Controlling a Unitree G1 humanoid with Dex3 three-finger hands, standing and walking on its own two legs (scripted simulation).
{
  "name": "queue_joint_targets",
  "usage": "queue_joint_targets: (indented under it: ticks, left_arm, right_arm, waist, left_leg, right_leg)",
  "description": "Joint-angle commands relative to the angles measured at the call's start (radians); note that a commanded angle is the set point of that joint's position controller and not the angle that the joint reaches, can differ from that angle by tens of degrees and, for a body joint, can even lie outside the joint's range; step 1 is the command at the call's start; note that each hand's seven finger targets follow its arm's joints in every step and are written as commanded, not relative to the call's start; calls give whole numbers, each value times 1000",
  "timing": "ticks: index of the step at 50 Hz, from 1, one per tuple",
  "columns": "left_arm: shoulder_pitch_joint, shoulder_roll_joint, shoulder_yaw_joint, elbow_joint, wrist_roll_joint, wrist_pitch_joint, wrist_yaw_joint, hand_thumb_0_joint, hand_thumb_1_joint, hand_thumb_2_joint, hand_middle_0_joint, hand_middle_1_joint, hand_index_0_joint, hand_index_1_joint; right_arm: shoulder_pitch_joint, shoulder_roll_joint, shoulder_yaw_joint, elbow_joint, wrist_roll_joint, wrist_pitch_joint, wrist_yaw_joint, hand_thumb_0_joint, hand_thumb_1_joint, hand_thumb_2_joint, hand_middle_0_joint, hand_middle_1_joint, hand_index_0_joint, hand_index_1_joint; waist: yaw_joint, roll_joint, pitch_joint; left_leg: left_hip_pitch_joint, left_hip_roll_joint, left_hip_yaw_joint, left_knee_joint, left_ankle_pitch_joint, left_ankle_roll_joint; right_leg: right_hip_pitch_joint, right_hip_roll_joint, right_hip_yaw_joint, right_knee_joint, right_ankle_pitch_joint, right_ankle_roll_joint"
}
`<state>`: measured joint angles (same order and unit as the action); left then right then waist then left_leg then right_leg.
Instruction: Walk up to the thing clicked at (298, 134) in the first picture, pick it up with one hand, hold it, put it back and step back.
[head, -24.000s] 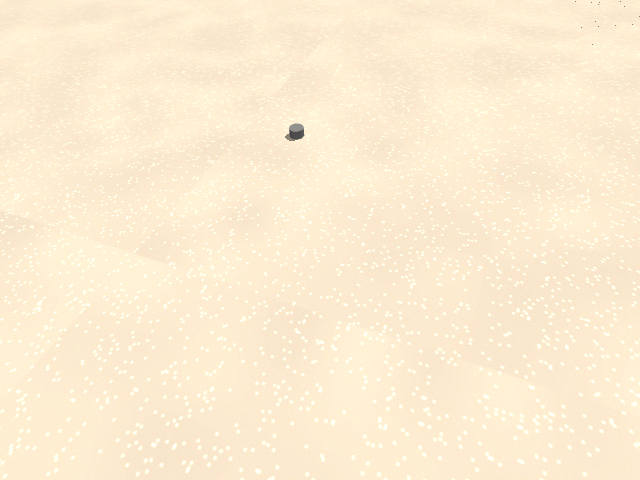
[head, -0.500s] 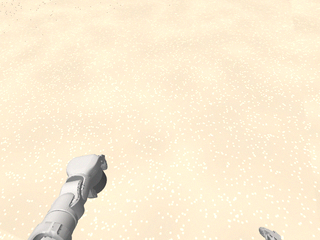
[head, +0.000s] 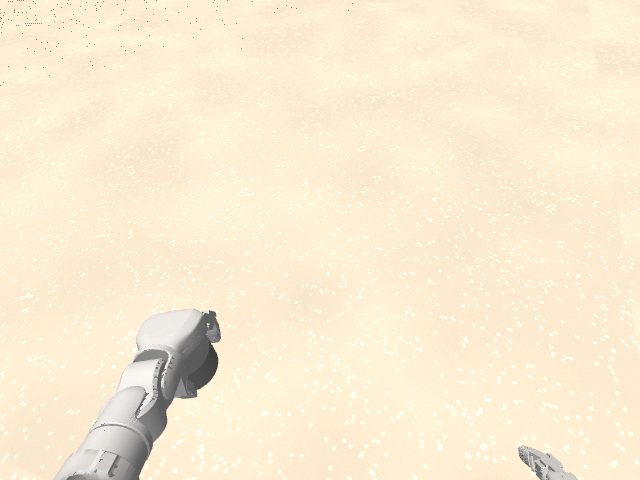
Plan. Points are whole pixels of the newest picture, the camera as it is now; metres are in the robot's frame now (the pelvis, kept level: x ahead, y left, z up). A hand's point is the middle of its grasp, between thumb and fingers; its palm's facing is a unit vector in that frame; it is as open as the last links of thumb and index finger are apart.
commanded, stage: hold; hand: left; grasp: from above
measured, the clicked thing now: (187, 359) +0.32 +0.23 -0.08
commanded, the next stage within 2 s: crouch in 1.24 s
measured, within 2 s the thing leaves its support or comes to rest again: neither
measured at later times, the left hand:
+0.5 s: hand (184, 371) +0.28 +0.21 -0.03, palm faces -0.44 -0.06 -0.89, open 10.0 cm
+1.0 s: hand (180, 381) +0.27 +0.22 -0.04, palm faces -0.46 -0.06 -0.89, open 10.0 cm
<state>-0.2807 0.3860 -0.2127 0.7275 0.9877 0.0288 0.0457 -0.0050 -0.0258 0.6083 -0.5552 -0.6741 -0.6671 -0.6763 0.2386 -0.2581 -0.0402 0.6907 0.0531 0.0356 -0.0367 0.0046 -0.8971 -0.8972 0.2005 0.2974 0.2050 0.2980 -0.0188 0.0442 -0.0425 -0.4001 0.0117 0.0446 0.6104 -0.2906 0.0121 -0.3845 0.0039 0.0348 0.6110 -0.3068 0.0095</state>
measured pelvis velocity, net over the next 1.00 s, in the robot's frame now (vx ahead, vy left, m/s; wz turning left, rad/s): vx -0.01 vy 0.00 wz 0.00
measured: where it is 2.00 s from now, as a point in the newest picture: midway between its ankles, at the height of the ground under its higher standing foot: outside the picture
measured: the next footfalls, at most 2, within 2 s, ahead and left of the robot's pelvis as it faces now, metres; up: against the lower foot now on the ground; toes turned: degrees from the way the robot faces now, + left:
none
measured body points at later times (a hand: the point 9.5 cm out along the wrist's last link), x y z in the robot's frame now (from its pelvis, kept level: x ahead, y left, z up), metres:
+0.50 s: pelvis -0.01 +0.00 +0.01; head +0.00 -0.03 +0.46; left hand +0.30 +0.22 +0.02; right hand +0.13 -0.26 -0.11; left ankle +0.01 +0.11 -0.73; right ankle +0.00 -0.13 -0.73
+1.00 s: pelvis -0.01 +0.00 +0.01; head +0.00 -0.02 +0.46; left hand +0.29 +0.22 +0.01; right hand +0.13 -0.26 -0.10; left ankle +0.01 +0.11 -0.73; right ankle +0.00 -0.13 -0.73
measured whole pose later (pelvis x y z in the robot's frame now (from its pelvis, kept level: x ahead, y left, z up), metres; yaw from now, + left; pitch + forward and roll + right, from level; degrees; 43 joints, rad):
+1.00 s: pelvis -0.01 +0.00 +0.01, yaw +0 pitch +1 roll +0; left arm -0.23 0.39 -0.22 0.64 0.99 0.01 -0.01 0.00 -0.05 0.69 -0.52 -0.72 -0.63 -0.73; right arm 0.19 -0.25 -0.02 0.67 0.07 0.06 -0.05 0.01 -0.90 -0.90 0.20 0.30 0.20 0.30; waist 0.00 0.04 0.01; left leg -0.28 0.01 0.04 0.49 -0.21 0.01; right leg -0.28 0.00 0.03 0.51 -0.24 0.01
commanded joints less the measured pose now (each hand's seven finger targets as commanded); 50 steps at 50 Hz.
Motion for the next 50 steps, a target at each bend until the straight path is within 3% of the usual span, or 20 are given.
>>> queue_joint_targets:
  ticks: [1, 6, 9, 21, 28, 37, 43, 47, 50]
  left_arm:
    - [-311, 199, 81, -212, -1, -3, 32, 0, 504, 887, -840, -877, -870, -845]
    - [-284, 200, 80, -186, 0, -6, 12, 0, 477, 902, -830, -881, -855, -856]
    - [-302, 213, 98, -224, 2, -10, 16, 0, 481, 879, -811, -897, -846, -861]
    - [-299, 198, 80, -275, -1, -6, -5, 0, 465, 889, -800, -900, -833, -866]
    - [-294, 218, 95, -277, -1, -7, -18, 0, 438, 903, -793, -894, -820, -867]
    - [-261, 192, 72, -281, -3, -6, -35, 0, 447, 909, -803, -888, -828, -863]
    - [-266, 223, 107, -287, 1, -18, -19, 0, 424, 897, -781, -886, -809, -858]
    - [-311, 223, 100, -297, 16, -24, -1, 0, 418, 933, -786, -905, -809, -882]
    - [-301, 208, 97, -284, 6, -22, 13, 0, 433, 965, -807, -904, -825, -887]
  right_arm:
    - [-39, -136, -47, -130, 5, -31, -13, 0, -894, -897, 200, 300, 200, 300]
    - [-59, -134, -42, -138, 8, -21, -17, 0, -898, -899, 200, 300, 200, 300]
    - [-64, -133, -41, -143, 8, -20, -17, 0, -895, -897, 200, 300, 200, 300]
    - [-99, -128, -35, -153, 10, -15, -20, 0, -895, -898, 200, 300, 200, 300]
    - [-122, -127, -28, -160, 15, -12, -23, 0, -897, -899, 200, 300, 200, 300]
    - [-135, -122, -25, -166, 16, -12, -25, 0, -898, -900, 200, 300, 200, 300]
    - [-129, -124, -25, -161, 16, -9, -27, 0, -899, -900, 200, 300, 200, 300]
    - [-127, -122, -25, -155, 14, -11, -27, 0, -900, -901, 200, 300, 199, 300]
    - [-129, -121, -28, -151, 13, -11, -27, 0, -900, -901, 200, 300, 199, 300]
  waist:
    - [1, -35, -264]
    - [10, -37, -220]
    - [15, -29, -232]
    - [15, -27, -224]
    - [20, -24, -184]
    - [19, -51, -179]
    - [24, -32, -186]
    - [21, -13, -205]
    - [18, -35, -206]
  left_leg:
    - [175, -26, -13, -77, 262, 3]
    - [181, -23, -13, -104, 248, 3]
    - [194, -27, -9, -111, 237, 5]
    - [230, -23, -8, -148, 214, 6]
    - [231, -23, -9, -174, 173, 5]
    - [241, -28, -6, -175, 192, 10]
    - [242, -26, -9, -183, 180, 5]
    - [252, -27, -9, -183, 188, 2]
    - [255, -29, -9, -180, 179, 5]
  right_leg:
    - [95, 33, -9, -100, 262, -16]
    - [97, 33, -16, -120, 238, -18]
    - [107, 30, -11, -133, 231, -17]
    - [126, 28, -12, -164, 204, -17]
    - [128, 27, -13, -186, 158, -20]
    - [135, 20, -11, -199, 178, -14]
    - [137, 24, -13, -198, 159, -20]
    - [138, 24, -13, -194, 166, -23]
    - [141, 22, -13, -202, 159, -18]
